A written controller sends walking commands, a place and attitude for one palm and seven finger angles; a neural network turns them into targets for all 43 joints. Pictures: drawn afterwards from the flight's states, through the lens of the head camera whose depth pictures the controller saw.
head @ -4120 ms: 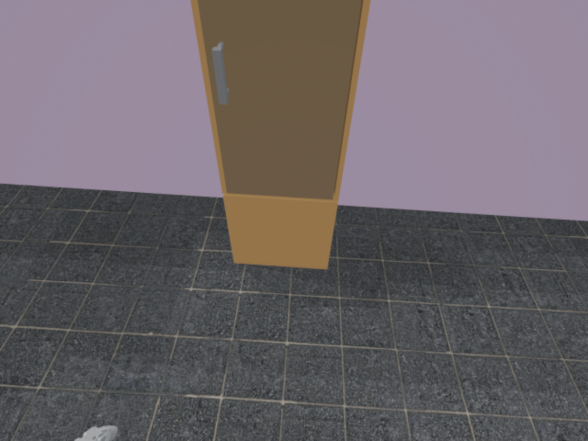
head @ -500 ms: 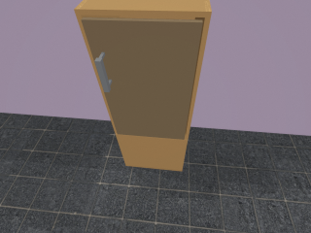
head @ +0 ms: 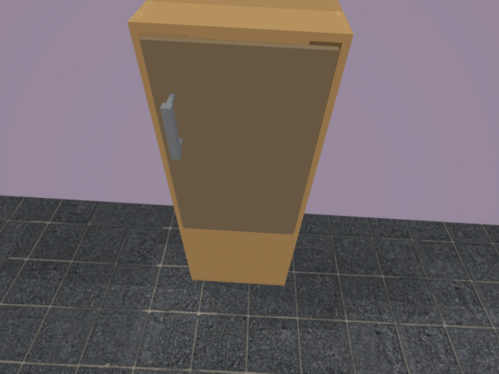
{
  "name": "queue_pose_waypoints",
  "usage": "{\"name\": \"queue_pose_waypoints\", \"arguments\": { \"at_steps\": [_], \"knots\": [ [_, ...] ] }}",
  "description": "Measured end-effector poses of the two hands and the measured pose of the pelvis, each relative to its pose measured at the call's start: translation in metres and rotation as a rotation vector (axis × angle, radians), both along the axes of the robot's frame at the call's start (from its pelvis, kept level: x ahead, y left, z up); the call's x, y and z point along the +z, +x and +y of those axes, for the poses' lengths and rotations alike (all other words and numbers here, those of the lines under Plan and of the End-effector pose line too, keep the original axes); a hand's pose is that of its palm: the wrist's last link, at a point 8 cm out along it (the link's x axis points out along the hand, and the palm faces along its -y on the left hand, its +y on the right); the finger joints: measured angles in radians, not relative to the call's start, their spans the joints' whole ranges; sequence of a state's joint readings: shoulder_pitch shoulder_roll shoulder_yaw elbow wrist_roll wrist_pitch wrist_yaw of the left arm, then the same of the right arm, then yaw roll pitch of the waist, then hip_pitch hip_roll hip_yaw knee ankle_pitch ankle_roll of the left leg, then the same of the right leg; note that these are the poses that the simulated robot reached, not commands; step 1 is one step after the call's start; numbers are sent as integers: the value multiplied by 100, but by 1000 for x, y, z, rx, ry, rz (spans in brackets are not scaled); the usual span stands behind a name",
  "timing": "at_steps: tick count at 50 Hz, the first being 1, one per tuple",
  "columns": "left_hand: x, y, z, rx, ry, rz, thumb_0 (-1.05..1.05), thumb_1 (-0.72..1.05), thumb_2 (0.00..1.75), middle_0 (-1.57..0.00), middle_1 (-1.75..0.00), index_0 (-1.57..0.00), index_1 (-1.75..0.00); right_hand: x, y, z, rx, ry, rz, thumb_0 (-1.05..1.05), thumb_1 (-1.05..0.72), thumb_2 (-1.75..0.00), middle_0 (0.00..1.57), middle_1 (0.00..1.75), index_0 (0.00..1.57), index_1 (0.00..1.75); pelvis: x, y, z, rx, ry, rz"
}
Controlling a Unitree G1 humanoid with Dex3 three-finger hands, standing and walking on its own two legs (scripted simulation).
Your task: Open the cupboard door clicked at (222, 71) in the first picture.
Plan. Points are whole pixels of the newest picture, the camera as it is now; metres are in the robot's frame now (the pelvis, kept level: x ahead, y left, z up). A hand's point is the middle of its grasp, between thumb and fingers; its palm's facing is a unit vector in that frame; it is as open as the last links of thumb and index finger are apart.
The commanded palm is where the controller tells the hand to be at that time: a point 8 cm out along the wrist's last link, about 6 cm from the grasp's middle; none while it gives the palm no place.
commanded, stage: come to a stop and stand still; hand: left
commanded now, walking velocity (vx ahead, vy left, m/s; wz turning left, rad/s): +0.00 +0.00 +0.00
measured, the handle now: (174, 127) +0.57 +0.20 +0.08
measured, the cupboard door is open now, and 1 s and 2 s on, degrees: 0 0 0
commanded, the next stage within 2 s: look again from close up in 0.08 s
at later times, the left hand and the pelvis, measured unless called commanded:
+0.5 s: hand out of the picture +0.02 +0.20 -0.17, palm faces +0.04 -0.97 -0.26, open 7.4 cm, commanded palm none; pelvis -0.03 +0.00 -0.01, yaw +1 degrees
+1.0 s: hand out of the picture -0.08 +0.18 -0.18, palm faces +0.05 -0.98 -0.20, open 7.4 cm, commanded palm none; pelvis -0.06 -0.01 +0.00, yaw +1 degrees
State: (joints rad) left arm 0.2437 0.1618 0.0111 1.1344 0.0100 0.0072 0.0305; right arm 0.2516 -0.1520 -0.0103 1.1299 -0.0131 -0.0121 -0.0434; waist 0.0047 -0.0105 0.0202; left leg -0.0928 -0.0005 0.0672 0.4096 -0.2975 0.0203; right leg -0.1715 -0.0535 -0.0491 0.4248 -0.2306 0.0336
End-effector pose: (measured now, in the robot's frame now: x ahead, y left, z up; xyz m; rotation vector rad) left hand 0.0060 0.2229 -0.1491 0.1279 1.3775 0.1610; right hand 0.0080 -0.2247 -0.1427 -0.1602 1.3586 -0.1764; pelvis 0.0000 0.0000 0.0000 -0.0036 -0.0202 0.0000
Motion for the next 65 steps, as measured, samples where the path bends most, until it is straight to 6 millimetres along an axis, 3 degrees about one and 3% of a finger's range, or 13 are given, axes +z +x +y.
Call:
{"name": "queue_pose_waypoints", "arguments": {
  "at_steps": [11, 20, 26, 31, 36, 43, 55, 60, 65],
  "knots": [
    [1, 0, 4, -25, 3, 3, 1, 91, 90, -20, -30, -20, -30, -1, -36, 15, -17, 40, 89, 1, -91, -90, 20, 30, 20, 30, 0, -1, 2, 9, 4, 2],
    [6, 5, 25, -28, 77, -113, 1, 91, 90, -20, -30, -20, -30, -3, -8, -23, -10, -42, -88, 1, -90, -90, 21, 30, 21, 30, -9, -15, -2, 14, 0, -24],
    [11, 4, 24, -37, 80, -178, 1, 90, 90, -20, -30, -20, -30, 9, 13, -39, 30, -70, -191, 1, -91, -90, 20, 30, 20, 30, -8, -31, -5, 10, -1, -47],
    [13, -8, 21, -43, 69, -190, 1, 90, 90, -20, -30, -20, -30, 17, 14, -44, 58, -72, -224, 0, -91, -90, 20, 30, 20, 30, -5, -43, -8, 10, 1, -52],
    [12, -28, 18, -41, 61, -159, 1, 90, 90, -20, -30, -20, -30, 17, -2, -43, 67, -63, -196, 0, -91, -90, 20, 30, 20, 30, -3, -54, -9, 12, 2, -49],
    [8, -62, 15, -19, 53, -78, 1, 90, 90, -20, -30, -20, -30, 9, -42, -37, 51, -39, -85, 0, -90, -90, 20, 30, 20, 30, -1, -62, -9, 20, 2, -39],
    [-2, -110, -12, 43, -35, 77, 1, 90, 90, -20, -30, -20, -30, 0, -106, -2, -21, 20, 114, 1, -91, -90, 20, 30, 20, 30, -2, -53, -3, 19, -13, -19],
    [-5, -110, -23, 58, -60, 106, 1, 90, 90, -20, -30, -20, -30, -5, -110, 6, -50, 39, 150, 1, -90, -90, 20, 30, 21, 30, -6, -41, -4, 20, -12, -22],
    [-9, -99, -31, 109, -61, 89, 1, 90, 90, -20, -30, -20, -30, -11, -86, 7, -30, 47, 153, 1, -91, -90, 20, 30, 20, 30, -11, -23, -5, 37, -17, -10]
  ]
}}
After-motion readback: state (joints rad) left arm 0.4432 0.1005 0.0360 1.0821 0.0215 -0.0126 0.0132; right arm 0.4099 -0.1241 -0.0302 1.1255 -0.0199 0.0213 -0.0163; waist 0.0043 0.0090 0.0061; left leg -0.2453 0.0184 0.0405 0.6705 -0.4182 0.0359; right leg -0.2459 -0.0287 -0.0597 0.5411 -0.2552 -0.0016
